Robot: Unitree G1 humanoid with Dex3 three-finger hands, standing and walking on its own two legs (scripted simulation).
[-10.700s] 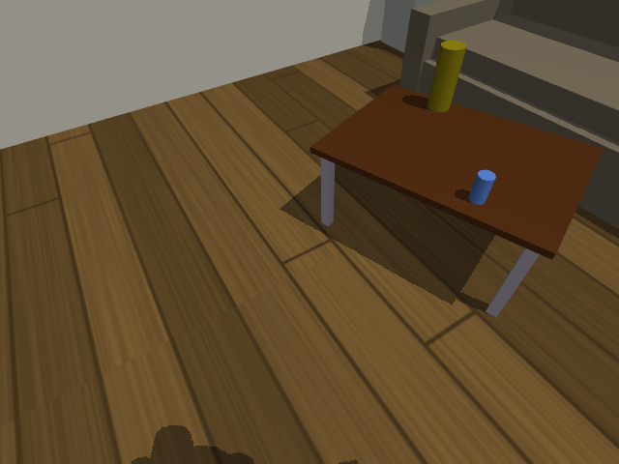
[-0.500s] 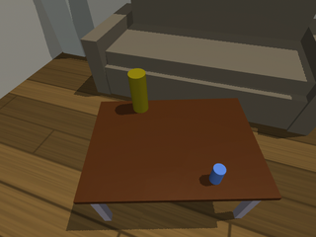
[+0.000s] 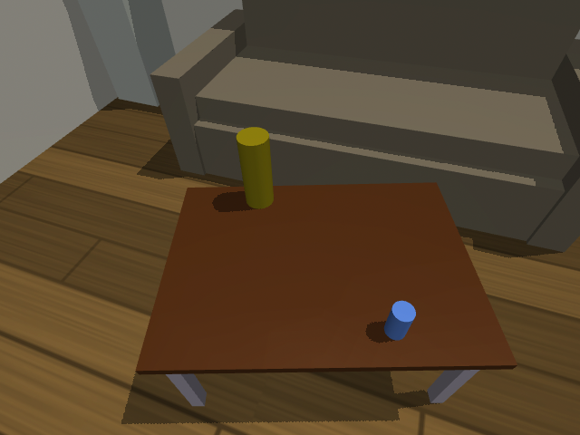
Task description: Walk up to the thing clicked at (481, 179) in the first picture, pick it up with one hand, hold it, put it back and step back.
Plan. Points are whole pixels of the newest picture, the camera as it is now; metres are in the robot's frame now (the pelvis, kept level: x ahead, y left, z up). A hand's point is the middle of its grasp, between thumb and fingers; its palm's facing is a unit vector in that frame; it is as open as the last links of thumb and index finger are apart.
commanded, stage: stand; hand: right
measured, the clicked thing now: (399, 321) +0.43 -0.24 -0.30
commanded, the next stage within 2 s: go down in 0.62 s
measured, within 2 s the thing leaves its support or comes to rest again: neither
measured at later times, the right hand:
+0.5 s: hand out of the picture +0.08 -0.25 -0.16, palm faces -0.03 +0.94 -0.33, open 7.4 cm
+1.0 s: hand out of the picture +0.16 -0.25 -0.15, palm faces +0.06 +0.95 -0.30, open 11.9 cm
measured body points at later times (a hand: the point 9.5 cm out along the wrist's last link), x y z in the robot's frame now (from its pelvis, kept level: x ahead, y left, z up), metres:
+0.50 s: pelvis +0.00 +0.00 +0.00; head +0.02 +0.00 +0.45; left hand +0.06 +0.30 -0.13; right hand +0.08 -0.30 -0.13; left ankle +0.02 +0.13 -0.75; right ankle -0.02 -0.14 -0.75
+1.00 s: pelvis -0.01 +0.00 -0.02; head +0.05 +0.00 +0.43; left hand +0.17 +0.29 -0.12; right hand +0.15 -0.30 -0.13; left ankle +0.02 +0.13 -0.75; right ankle -0.02 -0.14 -0.75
